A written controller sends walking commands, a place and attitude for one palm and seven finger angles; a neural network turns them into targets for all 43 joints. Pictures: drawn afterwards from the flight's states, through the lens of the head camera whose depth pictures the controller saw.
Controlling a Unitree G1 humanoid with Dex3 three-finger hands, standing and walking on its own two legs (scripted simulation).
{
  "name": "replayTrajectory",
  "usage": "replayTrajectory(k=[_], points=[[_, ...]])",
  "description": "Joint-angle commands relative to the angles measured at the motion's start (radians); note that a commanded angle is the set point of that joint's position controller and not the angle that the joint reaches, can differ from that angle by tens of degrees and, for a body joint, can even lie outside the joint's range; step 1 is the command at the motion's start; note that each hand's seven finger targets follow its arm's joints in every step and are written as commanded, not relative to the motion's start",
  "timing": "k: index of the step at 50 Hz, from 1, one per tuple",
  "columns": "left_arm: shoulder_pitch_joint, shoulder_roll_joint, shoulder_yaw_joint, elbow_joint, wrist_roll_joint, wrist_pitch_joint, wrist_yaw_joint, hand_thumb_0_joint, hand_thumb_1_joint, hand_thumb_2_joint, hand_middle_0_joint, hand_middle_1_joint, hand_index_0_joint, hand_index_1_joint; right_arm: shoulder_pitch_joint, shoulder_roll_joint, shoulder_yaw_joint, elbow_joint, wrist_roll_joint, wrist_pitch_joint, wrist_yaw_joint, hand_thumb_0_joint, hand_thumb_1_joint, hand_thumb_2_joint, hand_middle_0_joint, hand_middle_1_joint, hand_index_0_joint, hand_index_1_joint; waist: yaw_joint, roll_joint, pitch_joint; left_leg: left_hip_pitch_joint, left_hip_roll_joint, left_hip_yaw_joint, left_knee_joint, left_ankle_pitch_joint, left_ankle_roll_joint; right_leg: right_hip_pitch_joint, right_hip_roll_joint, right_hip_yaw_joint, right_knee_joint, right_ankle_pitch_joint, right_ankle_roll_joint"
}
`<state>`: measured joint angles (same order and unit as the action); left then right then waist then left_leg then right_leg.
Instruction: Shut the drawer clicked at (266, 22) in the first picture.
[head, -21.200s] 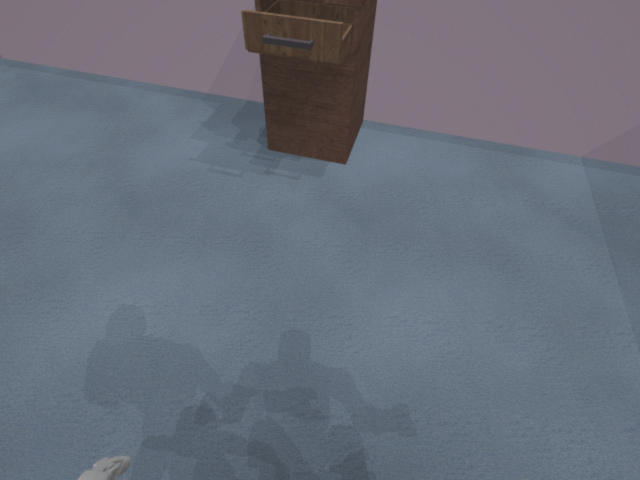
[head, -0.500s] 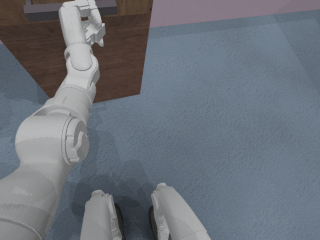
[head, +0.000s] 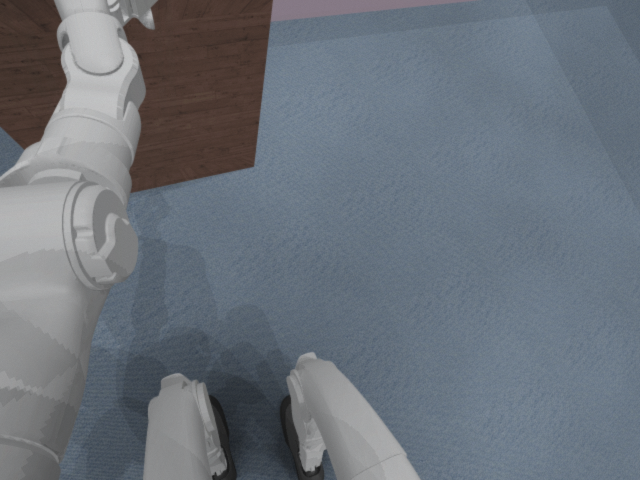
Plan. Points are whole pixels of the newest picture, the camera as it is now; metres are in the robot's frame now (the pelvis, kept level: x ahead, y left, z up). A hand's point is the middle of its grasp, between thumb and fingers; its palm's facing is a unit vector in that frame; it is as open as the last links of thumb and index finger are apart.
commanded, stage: pull the fist back off the drawer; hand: left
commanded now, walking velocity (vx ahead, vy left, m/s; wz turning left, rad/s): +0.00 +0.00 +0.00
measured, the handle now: out of the picture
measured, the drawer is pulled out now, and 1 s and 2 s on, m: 0.00 0.00 0.00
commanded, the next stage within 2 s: draw the hand back to the body in 0.80 s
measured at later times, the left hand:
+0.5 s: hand out of the picture +0.63 +0.06 +0.08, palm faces +0.10 -0.99 -0.01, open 3.3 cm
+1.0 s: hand out of the picture +0.61 +0.06 +0.09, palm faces +0.12 -0.99 -0.02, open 3.2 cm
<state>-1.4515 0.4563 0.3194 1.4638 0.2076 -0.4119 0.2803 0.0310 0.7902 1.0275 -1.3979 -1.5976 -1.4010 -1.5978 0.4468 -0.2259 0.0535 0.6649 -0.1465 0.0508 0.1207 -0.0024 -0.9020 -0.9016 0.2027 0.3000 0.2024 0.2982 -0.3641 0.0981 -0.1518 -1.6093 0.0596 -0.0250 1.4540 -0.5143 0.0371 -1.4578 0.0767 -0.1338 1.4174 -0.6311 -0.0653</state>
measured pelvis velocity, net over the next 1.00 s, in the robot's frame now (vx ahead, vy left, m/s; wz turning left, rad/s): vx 0.03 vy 0.00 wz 0.02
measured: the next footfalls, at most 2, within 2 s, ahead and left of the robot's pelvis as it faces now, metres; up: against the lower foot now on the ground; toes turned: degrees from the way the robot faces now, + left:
none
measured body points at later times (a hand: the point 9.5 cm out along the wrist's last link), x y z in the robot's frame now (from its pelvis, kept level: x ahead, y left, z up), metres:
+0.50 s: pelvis -0.01 +0.01 +0.00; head +0.21 +0.04 +0.39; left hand +0.62 +0.12 +0.08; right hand -0.11 -0.21 -0.08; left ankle +0.05 +0.10 -0.57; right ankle +0.00 -0.09 -0.57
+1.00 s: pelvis +0.03 +0.00 +0.03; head +0.22 +0.02 +0.43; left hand +0.59 +0.11 +0.10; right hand +0.01 -0.25 -0.08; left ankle +0.05 +0.10 -0.57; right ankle +0.00 -0.09 -0.57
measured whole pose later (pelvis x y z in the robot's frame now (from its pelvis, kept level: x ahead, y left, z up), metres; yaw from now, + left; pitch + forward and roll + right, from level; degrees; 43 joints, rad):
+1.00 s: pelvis +0.03 +0.00 +0.03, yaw +1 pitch +35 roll -4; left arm -1.17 0.26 0.29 1.19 0.13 -0.46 0.29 0.01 0.89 0.90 -1.40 -1.60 -1.40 -1.60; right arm 0.38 -0.25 -0.01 0.62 -0.13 0.09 0.14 0.00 -0.90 -0.90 0.20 0.30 0.20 0.30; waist -0.26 0.09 -0.18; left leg -1.43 0.05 0.00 1.36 -0.54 0.03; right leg -1.29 0.07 -0.10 1.33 -0.65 -0.06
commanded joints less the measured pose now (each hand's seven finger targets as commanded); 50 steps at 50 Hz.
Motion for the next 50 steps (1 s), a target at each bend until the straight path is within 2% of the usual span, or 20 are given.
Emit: replayTrajectory(k=[1,4,8,14,16,19,20,24,25,28,30,35,36,39,41,44,45,47,48,50], points=[[-0.738,0.211,0.011,-0.298,-0.001,-0.052,0.026,0.000,0.900,0.900,-1.400,-1.600,-1.400,-1.600,0.306,-0.213,-0.072,0.021,0.001,0.002,-0.013,0.000,-0.900,-0.900,0.200,0.300,0.200,0.300,-0.107,0.251,-0.654,0.649,-0.013,-0.096,-0.058,0.320,0.023,0.136,0.006,0.107,-0.224,0.339,0.047],[-0.732,0.232,0.016,-0.280,0.000,-0.037,0.027,0.000,0.900,0.900,-1.400,-1.600,-1.400,-1.600,0.299,-0.212,-0.067,0.018,0.005,-0.001,-0.017,0.000,-0.900,-0.900,0.200,0.300,0.200,0.300,-0.114,0.229,-0.630,0.593,-0.009,-0.090,-0.054,0.265,0.025,0.155,0.002,0.127,-0.234,0.306,0.047],[-0.718,0.245,0.014,-0.278,0.003,-0.034,0.022,0.000,0.900,0.900,-1.400,-1.600,-1.400,-1.600,0.293,-0.219,-0.061,0.013,0.005,-0.009,-0.015,0.000,-0.900,-0.900,0.200,0.300,0.200,0.300,-0.102,0.262,-0.618,0.618,-0.008,-0.107,-0.073,0.234,0.020,0.119,0.005,0.106,-0.225,0.259,0.039],[-0.684,0.210,0.008,-0.260,-0.006,-0.014,0.018,0.000,0.900,0.900,-1.400,-1.600,-1.400,-1.600,0.287,-0.228,-0.063,0.007,0.004,-0.016,-0.005,0.000,-0.900,-0.900,0.200,0.300,0.200,0.300,-0.094,0.243,-0.599,0.633,-0.004,-0.128,-0.090,0.197,0.016,0.085,0.007,0.087,-0.218,0.225,0.036],[-0.679,0.198,0.003,-0.265,-0.006,-0.012,0.015,0.000,0.900,0.900,-1.400,-1.600,-1.400,-1.600,0.292,-0.230,-0.063,0.004,0.003,-0.018,-0.002,0.000,-0.900,-0.900,0.200,0.300,0.200,0.300,-0.088,0.264,-0.600,0.661,-0.003,-0.138,-0.102,0.204,0.013,0.068,0.007,0.073,-0.212,0.229,0.036],[-0.635,0.205,0.023,-0.275,-0.017,-0.005,0.012,0.000,0.900,0.900,-1.400,-1.600,-1.400,-1.600,0.293,-0.231,-0.066,0.001,0.004,-0.017,0.000,0.000,-0.900,-0.900,0.200,0.300,0.200,0.300,-0.072,0.218,-0.616,0.649,-0.004,-0.133,-0.095,0.224,0.014,0.092,0.009,0.074,-0.210,0.240,0.036],[-0.621,0.203,0.026,-0.287,-0.019,-0.008,0.008,0.000,0.900,0.900,-1.400,-1.600,-1.400,-1.600,0.301,-0.230,-0.067,-0.001,0.003,-0.017,0.002,0.000,-0.900,-0.900,0.200,0.300,0.200,0.300,-0.061,0.234,-0.633,0.676,-0.004,-0.139,-0.104,0.243,0.012,0.092,0.009,0.067,-0.205,0.249,0.036],[-0.517,0.126,0.000,-0.356,-0.040,-0.018,-0.001,0.000,0.900,0.900,-1.400,-1.600,-1.400,-1.600,0.289,-0.223,-0.081,-0.011,0.008,-0.012,0.012,0.000,-0.900,-0.900,0.200,0.300,0.200,0.300,-0.019,0.242,-0.678,0.764,-0.003,-0.142,-0.120,0.325,0.000,0.113,0.009,0.060,-0.208,0.297,0.032],[-0.497,0.104,-0.008,-0.376,-0.045,-0.024,-0.004,0.000,0.900,0.900,-1.400,-1.600,-1.400,-1.600,0.290,-0.221,-0.083,-0.012,0.008,-0.013,0.015,0.000,-0.900,-0.900,0.200,0.300,0.200,0.300,-0.015,0.257,-0.687,0.798,-0.001,-0.147,-0.125,0.353,-0.003,0.108,0.009,0.057,-0.206,0.313,0.032],[-0.405,0.069,-0.026,-0.369,-0.048,-0.015,-0.009,0.000,0.900,0.900,-1.400,-1.600,-1.400,-1.600,0.279,-0.221,-0.090,-0.014,0.015,0.001,0.019,0.000,-0.900,-0.900,0.200,0.300,0.200,0.300,0.000,0.213,-0.647,0.785,-0.002,-0.134,-0.136,0.356,-0.002,0.137,0.009,0.057,-0.222,0.321,0.033],[-0.380,-0.008,-0.071,-0.388,-0.054,-0.017,-0.013,0.000,0.900,0.900,-1.400,-1.600,-1.400,-1.600,0.280,-0.215,-0.097,-0.010,0.017,0.003,0.024,0.000,-0.900,-0.900,0.200,0.300,0.200,0.300,-0.001,0.221,-0.640,0.834,0.000,-0.141,-0.148,0.379,-0.004,0.126,0.006,0.054,-0.232,0.336,0.033],[-0.309,-0.112,-0.108,-0.461,-0.116,-0.040,-0.026,0.000,0.900,0.900,-1.400,-1.600,-1.400,-1.600,0.264,-0.204,-0.113,-0.012,0.026,0.011,0.023,0.000,-0.900,-0.900,0.200,0.300,0.200,0.300,0.021,0.165,-0.662,0.885,-0.009,-0.129,-0.165,0.455,-0.006,0.196,0.008,0.061,-0.255,0.413,0.034],[-0.320,-0.113,-0.108,-0.467,-0.120,-0.049,-0.022,0.000,0.900,0.900,-1.400,-1.600,-1.400,-1.600,0.258,-0.202,-0.114,-0.007,0.026,0.013,0.022,0.000,-0.900,-0.900,0.200,0.300,0.200,0.300,0.021,0.175,-0.649,0.889,-0.011,-0.126,-0.164,0.463,-0.008,0.195,0.006,0.061,-0.256,0.420,0.035],[-0.335,-0.112,-0.103,-0.421,-0.105,-0.069,0.002,0.000,0.900,0.900,-1.400,-1.600,-1.400,-1.600,0.260,-0.197,-0.114,0.014,0.020,0.020,0.020,0.000,-0.900,-0.900,0.200,0.300,0.200,0.300,0.000,0.110,-0.579,0.810,-0.023,-0.096,-0.148,0.445,0.003,0.223,0.007,0.072,-0.267,0.448,0.041],[-0.333,-0.088,-0.084,-0.413,-0.090,-0.092,0.022,0.000,0.900,0.900,-1.400,-1.600,-1.400,-1.600,0.254,-0.194,-0.114,0.014,0.014,0.022,0.019,0.000,-0.900,-0.900,0.200,0.300,0.200,0.300,0.013,0.130,-0.581,0.798,-0.030,-0.083,-0.138,0.463,0.003,0.235,0.003,0.082,-0.259,0.479,0.040],[-0.289,-0.094,-0.079,-0.377,-0.073,-0.112,0.037,0.000,0.900,0.900,-1.400,-1.600,-1.400,-1.600,0.240,-0.185,-0.113,0.011,0.007,0.027,0.023,0.000,-0.900,-0.900,0.200,0.300,0.200,0.300,0.019,0.093,-0.588,0.741,-0.042,-0.059,-0.116,0.480,0.007,0.286,0.001,0.091,-0.248,0.553,0.043],[-0.272,-0.068,-0.061,-0.367,-0.067,-0.118,0.040,0.000,0.900,0.900,-1.400,-1.600,-1.400,-1.600,0.243,-0.187,-0.112,0.010,0.005,0.028,0.024,0.000,-0.900,-0.900,0.200,0.300,0.200,0.300,0.030,0.099,-0.592,0.734,-0.044,-0.054,-0.114,0.494,0.007,0.299,-0.001,0.096,-0.239,0.576,0.043],[-0.132,0.015,0.010,-0.458,-0.076,-0.117,0.032,0.000,0.900,0.900,-1.400,-1.600,-1.400,-1.600,0.217,-0.189,-0.114,-0.042,0.016,0.043,0.022,0.000,-0.900,-0.900,0.200,0.300,0.200,0.300,0.115,0.126,-0.705,0.772,-0.053,-0.026,-0.141,0.544,0.003,0.442,-0.006,0.113,-0.244,0.675,0.039],[-0.052,0.024,0.018,-0.516,-0.084,-0.114,0.020,0.000,0.900,0.900,-1.400,-1.600,-1.400,-1.600,0.204,-0.182,-0.115,-0.070,0.025,0.049,0.021,0.000,-0.900,-0.900,0.200,0.300,0.200,0.300,0.157,0.127,-0.768,0.797,-0.062,-0.011,-0.165,0.571,-0.001,0.537,-0.009,0.122,-0.253,0.746,0.038],[0.111,0.019,0.022,-0.605,-0.104,-0.089,-0.008,0.000,0.900,0.900,-1.400,-1.600,-1.400,-1.600,0.188,-0.175,-0.118,-0.116,0.044,0.062,0.018,0.000,-0.900,-0.900,0.200,0.300,0.200,0.300,0.204,0.101,-0.839,0.846,-0.067,-0.002,-0.208,0.625,-0.003,0.661,-0.013,0.129,-0.267,0.856,0.038]])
